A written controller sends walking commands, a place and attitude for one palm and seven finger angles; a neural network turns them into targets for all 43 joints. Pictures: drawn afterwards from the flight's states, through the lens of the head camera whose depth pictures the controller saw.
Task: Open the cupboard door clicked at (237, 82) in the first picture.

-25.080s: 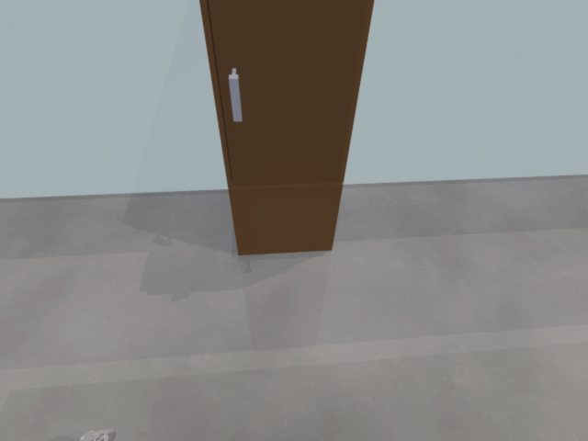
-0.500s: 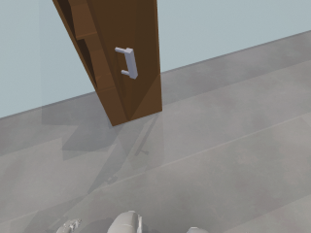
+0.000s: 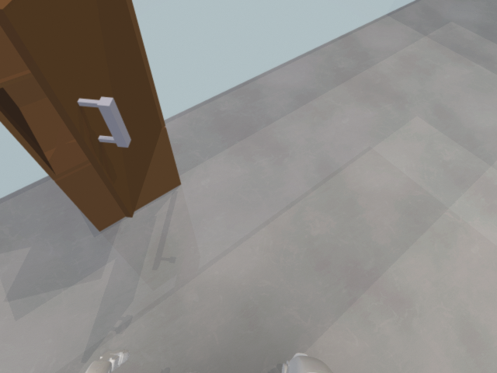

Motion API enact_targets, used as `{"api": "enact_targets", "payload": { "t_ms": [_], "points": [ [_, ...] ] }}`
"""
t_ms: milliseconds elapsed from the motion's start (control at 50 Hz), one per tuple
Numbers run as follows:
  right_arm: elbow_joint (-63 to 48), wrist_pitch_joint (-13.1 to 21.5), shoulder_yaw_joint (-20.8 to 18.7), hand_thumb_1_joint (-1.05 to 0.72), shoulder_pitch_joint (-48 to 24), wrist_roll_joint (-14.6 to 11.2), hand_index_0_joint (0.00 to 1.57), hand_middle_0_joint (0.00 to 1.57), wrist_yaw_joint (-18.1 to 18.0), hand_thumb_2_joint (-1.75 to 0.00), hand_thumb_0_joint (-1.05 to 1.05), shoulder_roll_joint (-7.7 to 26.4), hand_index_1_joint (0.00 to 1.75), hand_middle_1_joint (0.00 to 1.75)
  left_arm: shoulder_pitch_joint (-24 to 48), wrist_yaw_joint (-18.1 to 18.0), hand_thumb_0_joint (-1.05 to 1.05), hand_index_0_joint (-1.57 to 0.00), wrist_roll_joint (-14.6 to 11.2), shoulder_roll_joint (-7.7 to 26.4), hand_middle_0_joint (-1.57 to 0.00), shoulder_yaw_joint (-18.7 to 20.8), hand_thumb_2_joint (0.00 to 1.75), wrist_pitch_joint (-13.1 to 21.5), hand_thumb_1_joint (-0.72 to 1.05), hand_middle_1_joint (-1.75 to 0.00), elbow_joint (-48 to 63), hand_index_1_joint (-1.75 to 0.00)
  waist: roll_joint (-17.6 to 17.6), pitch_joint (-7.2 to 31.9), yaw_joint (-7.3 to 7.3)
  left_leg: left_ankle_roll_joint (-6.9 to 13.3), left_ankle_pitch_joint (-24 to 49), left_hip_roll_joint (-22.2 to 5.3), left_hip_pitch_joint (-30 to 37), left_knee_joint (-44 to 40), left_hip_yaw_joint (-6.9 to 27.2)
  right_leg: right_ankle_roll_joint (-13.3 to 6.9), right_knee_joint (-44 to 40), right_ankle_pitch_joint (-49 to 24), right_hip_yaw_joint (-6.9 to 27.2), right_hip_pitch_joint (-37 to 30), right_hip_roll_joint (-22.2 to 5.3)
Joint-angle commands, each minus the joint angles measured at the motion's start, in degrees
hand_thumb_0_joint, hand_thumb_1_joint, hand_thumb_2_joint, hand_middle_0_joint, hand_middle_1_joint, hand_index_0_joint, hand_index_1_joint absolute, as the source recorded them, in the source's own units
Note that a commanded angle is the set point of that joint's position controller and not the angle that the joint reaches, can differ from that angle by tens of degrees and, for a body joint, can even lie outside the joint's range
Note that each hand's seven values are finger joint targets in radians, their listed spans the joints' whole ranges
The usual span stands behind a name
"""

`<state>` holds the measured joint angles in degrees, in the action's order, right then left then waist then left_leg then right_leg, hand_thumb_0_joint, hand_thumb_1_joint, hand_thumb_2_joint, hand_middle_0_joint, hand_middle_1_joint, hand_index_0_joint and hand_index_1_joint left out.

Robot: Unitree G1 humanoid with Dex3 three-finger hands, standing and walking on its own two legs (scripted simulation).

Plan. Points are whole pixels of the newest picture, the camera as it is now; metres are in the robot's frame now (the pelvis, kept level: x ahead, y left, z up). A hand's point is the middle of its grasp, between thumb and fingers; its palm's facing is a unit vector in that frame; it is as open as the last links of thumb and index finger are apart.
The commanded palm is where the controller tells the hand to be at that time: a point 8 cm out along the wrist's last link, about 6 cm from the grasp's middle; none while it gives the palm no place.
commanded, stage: walk to a spot facing it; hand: left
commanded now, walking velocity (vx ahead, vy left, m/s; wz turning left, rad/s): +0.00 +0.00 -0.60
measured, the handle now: (105, 123) +0.55 +0.34 +0.00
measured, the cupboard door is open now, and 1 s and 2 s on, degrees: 47 47 47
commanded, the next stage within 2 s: none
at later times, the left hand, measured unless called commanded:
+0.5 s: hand (160, 333) +0.19 +0.18 -0.18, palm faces -0.27 -0.95 -0.17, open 7.4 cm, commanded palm none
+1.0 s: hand (278, 219) +0.44 -0.04 -0.17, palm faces -0.58 -0.79 -0.21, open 7.3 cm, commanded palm none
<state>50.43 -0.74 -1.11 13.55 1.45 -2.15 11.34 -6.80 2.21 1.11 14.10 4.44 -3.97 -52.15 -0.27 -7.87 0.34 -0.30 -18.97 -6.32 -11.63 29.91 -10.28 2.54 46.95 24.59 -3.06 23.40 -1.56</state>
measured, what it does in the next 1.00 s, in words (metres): walks ahead, turning right: right foot, then left foot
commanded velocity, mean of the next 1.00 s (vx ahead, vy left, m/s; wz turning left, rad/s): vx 0.30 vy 0.00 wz -0.52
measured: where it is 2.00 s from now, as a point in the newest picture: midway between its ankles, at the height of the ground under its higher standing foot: (344, 257)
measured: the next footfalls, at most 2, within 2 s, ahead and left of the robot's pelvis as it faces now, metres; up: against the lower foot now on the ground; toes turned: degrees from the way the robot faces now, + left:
right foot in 0.08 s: +0.04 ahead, -0.13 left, +0.00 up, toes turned -7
left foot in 0.42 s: +0.14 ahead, +0.10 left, +0.00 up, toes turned -11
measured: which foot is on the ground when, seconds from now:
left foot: down 0.00-0.08, up 0.10-0.40, down 0.42-0.88, up 0.90-1.00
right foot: up 0.00-0.06, down 0.08-0.42, up 0.44-0.86, down 0.88-1.00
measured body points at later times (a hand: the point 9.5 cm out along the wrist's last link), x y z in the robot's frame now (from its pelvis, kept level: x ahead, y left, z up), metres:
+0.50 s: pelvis +0.08 +0.01 -0.01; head +0.12 +0.02 +0.44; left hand +0.20 +0.23 -0.17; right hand +0.07 -0.26 -0.13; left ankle +0.10 +0.11 -0.74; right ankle -0.01 -0.11 -0.69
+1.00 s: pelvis +0.23 -0.12 -0.01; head +0.28 -0.16 +0.43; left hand +0.47 +0.00 -0.15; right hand +0.06 -0.27 -0.17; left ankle +0.23 +0.06 -0.63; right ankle +0.24 -0.18 -0.74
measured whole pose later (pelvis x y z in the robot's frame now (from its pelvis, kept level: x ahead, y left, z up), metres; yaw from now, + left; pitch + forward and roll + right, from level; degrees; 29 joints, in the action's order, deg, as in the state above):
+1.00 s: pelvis +0.23 -0.12 -0.01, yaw -34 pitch +0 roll +1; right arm 60.2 -0.3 -1.6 21.6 0.8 -0.7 8.8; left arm -5.3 0.7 0.6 11.3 3.1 2.0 -53.3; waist -0.8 -7.5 -3.2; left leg -1.9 -21.3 -7.4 -22.8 74.1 -3.8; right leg -7.0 34.1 15.1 -6.9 19.3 3.1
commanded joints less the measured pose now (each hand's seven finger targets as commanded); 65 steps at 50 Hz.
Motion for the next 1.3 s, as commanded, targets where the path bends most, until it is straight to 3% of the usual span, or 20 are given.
{"api": "enact_targets", "payload": {
  "t_ms": [0, 20, 60, 100, 220, 360, 380, 400, 420, 440, 520, 720, 780, 820, 840, 860, 900, 940, 1000, 1280],
  "points": [
    [-2.04, 0.62, -4.30, -0.90, 4.12, -0.08, 0.20, 0.20, -0.01, -0.90, 0.00, 12.93, 0.30, 0.30, -0.72, -0.16, 0.00, -0.20, -0.10, 3.36, -0.20, 0.27, 0.90, 2.69, 0.90, -0.30, 4.91, -0.30, 10.36, 11.29, -0.77, 4.01, 40.20, -11.84, 8.01, 1.54, 4.64, -2.34, -15.84, -8.09, -3.12, -8.32, 2.22],
    [-2.40, 0.55, -4.39, -0.90, 3.09, -0.54, 0.20, 0.20, 0.21, -0.90, 0.00, 12.87, 0.30, 0.30, -4.90, -0.49, 0.00, -0.20, -0.01, 5.20, -0.20, 0.77, 0.90, 3.00, 0.90, -0.30, 3.51, -0.30, 7.28, 12.86, 1.79, 1.68, 36.01, -10.48, 2.72, 8.20, 2.46, -3.60, -21.97, -17.36, -1.58, -17.49, 0.88],
    [-6.34, -0.11, -3.09, -0.90, -2.35, -1.32, 0.20, 0.20, 0.57, -0.90, 0.00, 7.98, 0.30, 0.30, -13.50, -2.16, 0.00, -0.20, -0.14, 15.27, -0.20, 2.83, 0.90, 3.62, 0.90, -0.30, 0.68, -0.30, -16.56, 14.87, 5.92, -3.83, -19.13, 1.90, -21.42, 32.21, 1.61, -15.68, -23.40, -56.90, 24.79, -30.71, -22.01],
    [-5.35, -0.97, -3.28, -0.90, -4.42, -1.04, 0.20, 0.20, 0.05, -0.90, 0.00, 8.34, 0.30, 0.30, -9.30, -3.59, 0.00, -0.20, -0.25, 11.84, -0.20, 2.67, 0.90, 2.88, 0.90, -0.30, 1.67, -0.30, -15.08, 12.35, 4.38, -3.30, -14.28, -0.38, -25.05, 37.79, 10.47, -16.58, -23.88, -39.12, 24.34, -26.48, -16.68],
    [-3.50, -0.68, -3.37, -0.90, -3.09, -0.13, 0.20, 0.20, 2.06, -0.90, 0.00, 6.60, 0.30, 0.30, -3.67, -2.53, 0.00, -0.20, 0.55, 10.87, -0.20, 2.16, 0.90, 3.58, 0.90, -0.30, 4.15, -0.30, -7.81, 6.45, 0.93, -4.03, -5.17, 2.06, -17.16, 26.35, 7.17, -13.88, -31.62, -1.36, 21.31, -11.78, -9.92],
    [-2.17, 2.73, -3.25, -0.90, 4.25, -0.39, 0.20, 0.20, 1.68, -0.90, 0.00, 6.74, 0.30, 0.30, -1.74, -1.16, 0.00, -0.20, 0.10, 9.77, -0.20, 2.58, 0.90, 4.38, 0.90, -0.30, 4.28, -0.30, -7.50, 6.47, -3.04, -2.69, 0.76, 6.42, 2.88, -0.49, 4.73, -11.62, -26.22, 4.20, 22.33, -2.03, -5.12],
    [-0.31, 3.45, -3.72, -0.90, 10.54, -0.25, 0.20, 0.20, 0.90, -0.90, 0.00, 9.38, 0.30, 0.30, -0.87, -0.98, 0.00, -0.20, 0.02, 6.51, -0.20, 1.86, 0.90, 4.40, 0.90, -0.30, 5.04, -0.30, -0.17, 8.42, -5.94, -1.40, -2.80, 2.11, 13.71, -7.54, 9.47, -8.87, -17.74, 3.87, 18.65, 5.06, -1.28],
    [0.82, 3.77, -5.15, -0.90, 16.45, 0.88, 0.20, 0.20, 0.57, -0.90, 0.00, 15.72, 0.30, 0.30, -1.64, -0.34, 0.00, -0.20, -0.44, 1.59, -0.20, 0.82, 0.90, 4.39, 0.90, -0.30, 6.18, -0.30, 20.01, 11.12, -8.09, 3.71, -14.62, -14.77, 21.75, -14.72, 31.76, -5.10, 2.52, 9.46, 9.11, 17.03, 7.09],
    [0.45, 3.68, -4.80, -0.90, 18.89, 1.07, 0.20, 0.20, -0.14, -0.90, 0.00, 17.57, 0.30, 0.30, 3.15, 0.07, 0.00, -0.20, -0.15, 2.52, -0.20, 0.76, 0.90, 5.14, 0.90, -0.30, 8.98, -0.30, 15.80, 8.36, -8.84, 9.82, -17.47, -24.65, 17.61, -20.42, 41.96, -4.24, 13.16, 9.92, 6.29, 22.52, 3.14],
    [-0.14, 3.81, -3.95, -0.90, 16.14, 1.22, 0.20, 0.20, 0.29, -0.90, 0.00, 14.68, 0.30, 0.30, 5.14, 0.42, 0.00, -0.20, 1.00, 3.41, -0.20, 1.16, 0.90, 5.45, 0.90, -0.30, 7.95, -0.30, 8.34, 3.88, -7.30, 9.59, -14.28, -22.41, 11.36, -21.10, 40.13, -4.06, 20.54, 3.81, 7.56, 22.52, 0.61],
    [0.01, 5.13, -1.38, -0.90, 12.34, 0.17, 0.20, 0.20, -0.04, -0.90, 0.00, 7.02, 0.30, 0.30, 1.17, 1.70, 0.00, -0.20, 0.79, 0.75, -0.20, 0.29, 0.90, 4.72, 0.90, -0.30, 4.09, -0.30, 9.52, 4.55, -2.71, 2.43, 28.32, -11.32, 13.07, -13.70, 10.95, -2.31, 25.92, -9.12, 2.98, 21.13, -2.09],
    [5.24, 4.82, -0.99, -0.90, 18.54, 0.45, 0.20, 0.20, -0.14, -0.90, 0.00, 6.07, 0.30, 0.30, 11.85, 1.85, 0.00, -0.20, 0.33, -2.06, -0.20, -1.07, 0.90, 4.02, 0.90, -0.30, 5.75, -0.30, 8.77, 0.83, -3.90, 4.69, 37.36, -12.29, 12.63, -15.10, -2.07, -4.66, -1.71, -14.28, -4.45, 13.06, -0.94],
    [5.97, 4.60, -1.56, -0.90, 17.04, 0.34, 0.20, 0.20, -0.06, -0.90, 0.00, 8.69, 0.30, 0.30, 5.28, 1.19, 0.00, -0.20, 0.18, -0.72, -0.20, -0.48, 0.90, 4.49, 0.90, -0.30, 4.13, -0.30, 8.20, 5.83, -0.20, 4.77, 56.58, -13.86, 15.29, -6.21, -4.02, -7.79, -5.80, -9.05, -6.33, 1.94, 2.79],
    [5.05, 4.33, -1.86, -0.90, 12.61, -0.36, 0.20, 0.20, 0.32, -0.90, 0.00, 10.15, 0.30, 0.30, -9.62, 0.29, 0.00, -0.20, 0.40, 2.28, -0.20, 0.64, 0.90, 5.50, 0.90, -0.30, -0.26, -0.30, 6.80, 12.47, 7.05, 2.14, 59.08, -11.45, 8.13, 12.03, -6.02, -9.92, -12.26, -11.23, -7.65, -19.09, 5.38],
    [4.11, 4.47, -1.66, -0.90, 11.61, -1.46, 0.20, 0.20, 1.24, -0.90, 0.00, 7.92, 0.30, 0.30, -17.97, -0.46, 0.00, -0.20, 0.56, 7.65, -0.20, 2.14, 0.90, 6.03, 0.90, -0.30, -2.71, -0.30, -0.74, 17.73, 10.66, 0.14, 38.25, -7.50, -6.75, 27.86, -6.52, -13.16, -16.23, -10.82, 3.67, -36.80, -3.98],
    [2.04, 4.71, -1.33, -0.90, 11.06, -2.30, 0.20, 0.20, 1.02, -0.90, 0.00, 3.85, 0.30, 0.30, -22.59, -1.28, 0.00, -0.20, -0.20, 13.28, -0.20, 3.41, 0.90, 6.31, 0.90, -0.30, -3.87, -0.30, -12.38, 22.20, 10.23, -2.91, -15.71, 2.63, -25.09, 49.08, -3.29, -20.83, -23.74, -18.65, 35.16, -46.80, -21.99],
    [1.29, 3.95, -2.64, -0.90, 5.40, -1.09, 0.20, 0.20, 1.08, -0.90, 0.00, 5.33, 0.30, 0.30, -12.51, -2.19, 0.00, -0.20, -1.13, 11.03, -0.20, 2.50, 0.90, 5.54, 0.90, -0.30, -1.24, -0.30, -5.14, 11.15, 5.44, -1.04, -6.30, -1.10, -29.07, 55.07, 9.71, -18.55, -32.27, -4.39, 32.66, -28.01, -20.77],
    [3.60, 2.73, -2.36, -0.90, 5.71, -0.09, 0.20, 0.20, 1.42, -0.90, 0.00, 3.62, 0.30, 0.30, -5.61, -2.43, 0.00, -0.20, -0.61, 5.16, -0.20, 0.31, 0.90, 6.55, 0.90, -0.30, 0.26, -0.30, -1.65, 3.13, 0.27, -1.66, 0.93, -3.82, -22.55, 46.64, 10.53, -14.30, -35.80, -5.03, 21.42, -9.74, -15.17],
    [6.05, 1.59, -2.30, -0.90, 10.63, 0.29, 0.20, 0.20, 1.84, -0.90, 0.00, 1.69, 0.30, 0.30, -5.65, -2.34, 0.00, -0.20, -0.15, 3.65, -0.20, -0.01, 0.90, 7.95, 0.90, -0.30, -1.31, -0.30, -3.98, 6.08, -3.07, -2.44, 4.59, -2.95, -18.90, 37.26, 9.31, -12.19, -36.15, -13.49, 13.05, -8.65, -9.53],
    [-0.22, 3.27, -1.86, -0.90, -15.60, -0.70, 0.20, 0.20, 3.43, -0.90, 0.00, 1.61, 0.30, 0.30, -21.03, -3.53, 0.00, -0.20, -0.43, 1.62, -0.20, -1.53, 0.90, 9.56, 0.90, -0.30, -9.48, -0.30, -4.82, 1.95, 2.24, -0.96, 8.31, 2.19, -26.87, 13.83, 5.67, -11.71, -31.28, -51.46, 12.79, -29.13, -10.30]
  ]
}}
